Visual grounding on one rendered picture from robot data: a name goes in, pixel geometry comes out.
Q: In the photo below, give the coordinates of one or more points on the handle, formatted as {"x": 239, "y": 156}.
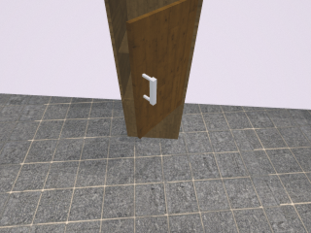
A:
{"x": 153, "y": 85}

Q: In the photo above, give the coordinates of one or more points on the cupboard door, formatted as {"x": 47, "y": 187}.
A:
{"x": 159, "y": 45}

